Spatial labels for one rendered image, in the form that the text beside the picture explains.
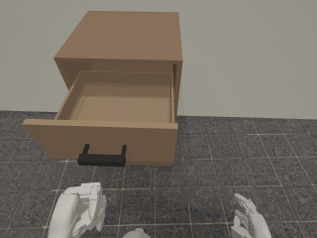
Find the left robot hand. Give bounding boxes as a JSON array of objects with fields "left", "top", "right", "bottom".
[{"left": 48, "top": 182, "right": 107, "bottom": 238}]

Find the right robot hand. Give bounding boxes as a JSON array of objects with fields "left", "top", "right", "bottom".
[{"left": 231, "top": 193, "right": 271, "bottom": 238}]

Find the handle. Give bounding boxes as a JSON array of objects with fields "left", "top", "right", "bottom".
[{"left": 77, "top": 144, "right": 127, "bottom": 167}]

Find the cabinet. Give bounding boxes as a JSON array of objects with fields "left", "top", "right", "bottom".
[{"left": 53, "top": 11, "right": 183, "bottom": 167}]

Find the drawer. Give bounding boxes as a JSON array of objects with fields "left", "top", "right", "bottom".
[{"left": 22, "top": 70, "right": 178, "bottom": 163}]

